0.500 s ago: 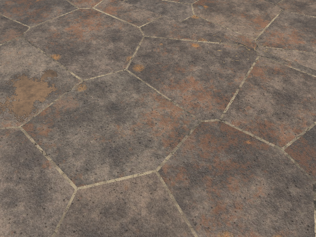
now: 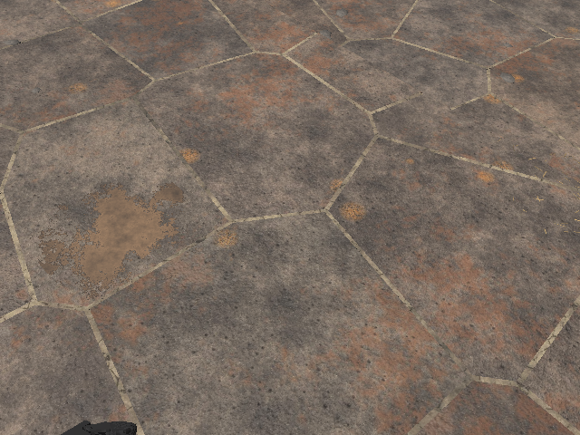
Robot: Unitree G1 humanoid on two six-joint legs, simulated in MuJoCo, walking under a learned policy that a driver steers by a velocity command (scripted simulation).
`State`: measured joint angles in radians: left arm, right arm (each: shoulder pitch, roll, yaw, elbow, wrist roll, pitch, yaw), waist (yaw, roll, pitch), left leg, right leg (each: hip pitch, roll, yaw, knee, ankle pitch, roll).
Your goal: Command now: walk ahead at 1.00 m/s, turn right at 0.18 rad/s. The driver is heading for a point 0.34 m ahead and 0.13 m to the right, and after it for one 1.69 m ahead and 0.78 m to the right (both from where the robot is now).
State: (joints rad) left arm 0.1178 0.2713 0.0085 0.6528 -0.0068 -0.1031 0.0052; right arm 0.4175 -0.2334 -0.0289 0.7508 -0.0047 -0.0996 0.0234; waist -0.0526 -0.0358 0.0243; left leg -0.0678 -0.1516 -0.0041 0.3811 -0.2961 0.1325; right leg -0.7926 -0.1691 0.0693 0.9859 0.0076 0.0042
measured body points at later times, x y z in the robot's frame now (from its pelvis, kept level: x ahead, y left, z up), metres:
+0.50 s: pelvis +0.38 -0.08 +0.00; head +0.43 -0.11 +0.45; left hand +0.58 +0.15 -0.10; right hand +0.53 -0.40 -0.06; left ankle +0.59 +0.05 -0.67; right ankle +0.41 -0.14 -0.74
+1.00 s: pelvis +0.52 -0.09 +0.00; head +0.55 -0.11 +0.45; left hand +0.83 -0.03 -0.10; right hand +0.41 -0.38 -0.10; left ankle +0.66 -0.06 -0.74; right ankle +0.42 -0.19 -0.71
